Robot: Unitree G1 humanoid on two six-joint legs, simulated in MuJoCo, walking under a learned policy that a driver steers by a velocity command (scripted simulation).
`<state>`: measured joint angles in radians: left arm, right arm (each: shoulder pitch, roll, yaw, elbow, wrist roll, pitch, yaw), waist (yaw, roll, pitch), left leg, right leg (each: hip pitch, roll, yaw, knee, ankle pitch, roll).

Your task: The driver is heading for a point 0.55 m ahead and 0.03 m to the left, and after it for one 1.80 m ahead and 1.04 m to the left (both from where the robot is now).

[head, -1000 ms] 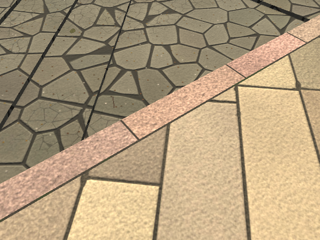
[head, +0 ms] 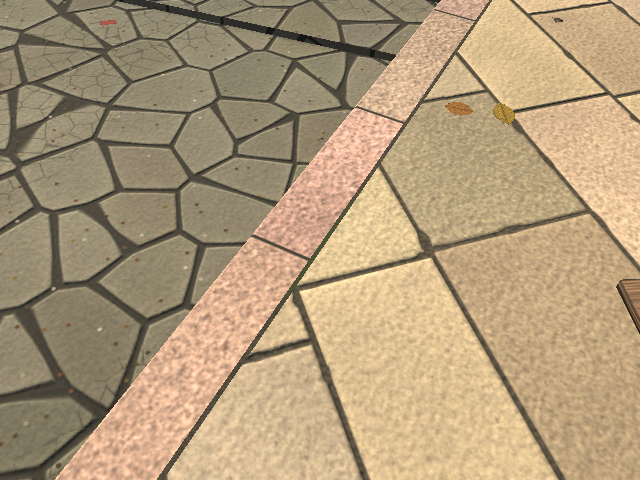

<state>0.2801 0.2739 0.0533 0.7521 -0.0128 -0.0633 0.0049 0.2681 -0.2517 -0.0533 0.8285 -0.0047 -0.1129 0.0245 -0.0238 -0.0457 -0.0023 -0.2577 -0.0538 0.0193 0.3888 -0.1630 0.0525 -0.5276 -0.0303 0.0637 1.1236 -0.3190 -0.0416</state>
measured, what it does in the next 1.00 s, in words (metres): walks ahead: right foot, then left foot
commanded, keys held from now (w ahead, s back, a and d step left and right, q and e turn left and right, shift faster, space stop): w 0.44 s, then w+q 0.20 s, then q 0.36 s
